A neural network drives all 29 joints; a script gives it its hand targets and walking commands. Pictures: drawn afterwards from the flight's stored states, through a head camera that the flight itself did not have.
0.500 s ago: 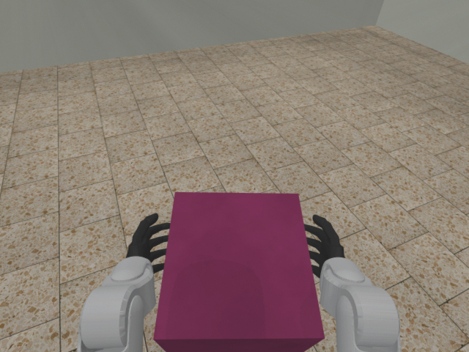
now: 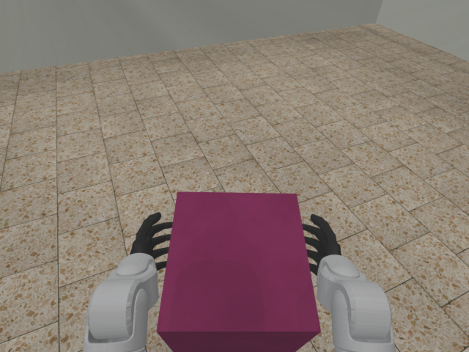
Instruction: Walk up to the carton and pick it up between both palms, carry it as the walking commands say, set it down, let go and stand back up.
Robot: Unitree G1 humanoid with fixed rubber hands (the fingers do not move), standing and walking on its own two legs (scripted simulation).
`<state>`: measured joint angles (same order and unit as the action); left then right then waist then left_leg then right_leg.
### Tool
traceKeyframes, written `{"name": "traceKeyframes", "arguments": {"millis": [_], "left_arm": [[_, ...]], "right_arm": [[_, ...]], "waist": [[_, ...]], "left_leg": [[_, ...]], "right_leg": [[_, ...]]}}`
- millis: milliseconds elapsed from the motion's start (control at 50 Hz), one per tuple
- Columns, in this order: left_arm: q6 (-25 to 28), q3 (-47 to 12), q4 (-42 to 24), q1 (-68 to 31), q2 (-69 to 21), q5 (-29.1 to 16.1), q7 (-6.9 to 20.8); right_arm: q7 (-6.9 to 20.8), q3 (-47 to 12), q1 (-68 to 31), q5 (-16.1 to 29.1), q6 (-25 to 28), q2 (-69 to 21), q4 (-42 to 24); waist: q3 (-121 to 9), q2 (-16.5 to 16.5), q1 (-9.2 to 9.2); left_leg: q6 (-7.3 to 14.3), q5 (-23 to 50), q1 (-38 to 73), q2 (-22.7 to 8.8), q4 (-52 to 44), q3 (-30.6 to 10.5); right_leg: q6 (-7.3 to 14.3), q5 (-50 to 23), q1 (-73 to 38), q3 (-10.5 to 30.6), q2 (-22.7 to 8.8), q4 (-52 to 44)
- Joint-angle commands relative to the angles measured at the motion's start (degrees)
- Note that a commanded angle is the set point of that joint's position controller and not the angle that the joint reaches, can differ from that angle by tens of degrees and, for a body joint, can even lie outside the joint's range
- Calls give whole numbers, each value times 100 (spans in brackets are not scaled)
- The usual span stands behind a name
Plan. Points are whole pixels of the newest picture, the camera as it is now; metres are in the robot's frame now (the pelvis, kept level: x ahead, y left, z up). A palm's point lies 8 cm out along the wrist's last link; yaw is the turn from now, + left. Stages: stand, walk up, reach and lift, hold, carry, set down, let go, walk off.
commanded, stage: carry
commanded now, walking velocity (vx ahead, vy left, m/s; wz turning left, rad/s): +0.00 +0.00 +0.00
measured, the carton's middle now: (234, 282) +0.26 +0.00 +0.01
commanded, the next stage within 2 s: none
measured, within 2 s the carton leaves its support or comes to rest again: neither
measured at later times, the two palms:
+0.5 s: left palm (152, 253) +0.27 +0.13 +0.07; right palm (328, 254) +0.27 -0.15 +0.07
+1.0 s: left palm (184, 273) +0.24 +0.08 +0.08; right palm (372, 281) +0.23 -0.20 +0.08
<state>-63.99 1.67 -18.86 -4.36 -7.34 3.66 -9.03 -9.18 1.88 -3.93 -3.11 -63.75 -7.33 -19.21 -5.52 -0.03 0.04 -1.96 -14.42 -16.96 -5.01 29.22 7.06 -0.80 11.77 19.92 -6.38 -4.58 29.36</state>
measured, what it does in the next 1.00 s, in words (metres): shifts its weight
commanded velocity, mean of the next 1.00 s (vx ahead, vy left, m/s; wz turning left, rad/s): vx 0.00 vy -0.12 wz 0.00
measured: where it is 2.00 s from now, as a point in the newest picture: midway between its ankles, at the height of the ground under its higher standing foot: outside the picture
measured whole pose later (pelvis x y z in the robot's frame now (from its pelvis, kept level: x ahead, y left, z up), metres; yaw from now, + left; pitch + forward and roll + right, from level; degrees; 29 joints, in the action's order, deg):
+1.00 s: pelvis -0.01 -0.05 -0.01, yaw -1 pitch +3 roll -1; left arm -67.0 0.0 -27.2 -0.5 -7.4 2.4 -9.6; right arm -10.1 0.2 -0.3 -2.4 -67.6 -7.4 -28.2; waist -5.1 1.2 1.1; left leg -6.6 -16.5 -21.9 -11.3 36.0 4.8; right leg 4.3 14.5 24.5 -8.3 0.8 35.3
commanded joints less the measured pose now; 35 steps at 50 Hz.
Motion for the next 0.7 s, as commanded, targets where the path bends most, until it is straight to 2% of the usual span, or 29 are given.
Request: {"name": "traceKeyframes", "arguments": {"millis": [0, 180, 380, 400, 420, 440, 480, 560, 620, 680], "left_arm": [[294, -3134, -528, -2321, -4957, -1386, 859], [656, -2958, -215, -2388, -4826, -1227, 930], [854, -2868, -163, -2339, -4664, -1171, 918], [825, -3089, -604, -2399, -4878, -1366, 889], [760, -3088, -602, -2345, -4872, -1385, 851], [722, -2953, -319, -2222, -4708, -1264, 830], [552, -3407, -1051, -2123, -5053, -1570, 804], [73, -3560, -1346, -1814, -4929, -1679, 702], [-91, -3562, -1444, -1778, -4846, -1699, 685], [-160, -3533, -1488, -1786, -4866, -1707, 685]], "right_arm": [[856, -3165, -2338, 1407, 290, -4965, -537], [915, -3032, -2433, 1264, 660, -4912, -227], [896, -2951, -2386, 1200, 861, -4790, -160], [868, -3168, -2474, 1401, 833, -4995, -616], [825, -3142, -2423, 1414, 771, -4957, -632], [803, -2980, -2298, 1286, 736, -4773, -359], [768, -3379, -2144, 1536, 574, -5084, -1090], [648, -3447, -1720, 1572, 106, -4912, -1382], [631, -3464, -1712, 1584, -69, -4820, -1514], [640, -3507, -1783, 1608, -160, -4839, -1610]], "waist": [[-1185, -8, 5], [-1258, -14, 16], [-1327, -14, 24], [-1315, -17, 18], [-1330, 10, 13], [-1341, 62, 17], [-1352, 213, 23], [-1364, 430, 37], [-1261, 446, 25], [-1195, 222, 23]], "left_leg": [[66, 576, 289, -424, -467, -361], [57, 648, 361, -424, -368, -354], [58, 805, 435, -426, -292, -342], [28, 899, 441, -499, -295, -343], [5, 1028, 441, -585, -292, -345], [0, 1152, 451, -659, -259, -361], [23, 1321, 460, -796, -236, -403], [59, 1743, 517, -1019, -75, -459], [27, 1563, 373, -1058, 12, -448], [-52, 1077, 128, -975, 189, -329]], "right_leg": [[124, -789, -633, 406, -438, -392], [147, -935, -690, 414, -437, -360], [159, -1144, -781, 410, -436, -313], [135, -1117, -769, 365, -419, -277], [104, -1088, -774, 314, -396, -222], [85, -1084, -756, 267, -358, -130], [59, -1076, -685, 187, -312, 37], [32, -1266, -453, 88, -241, 325], [64, -1243, -374, 74, -206, 318], [168, -1338, -430, 210, -281, 135]]}}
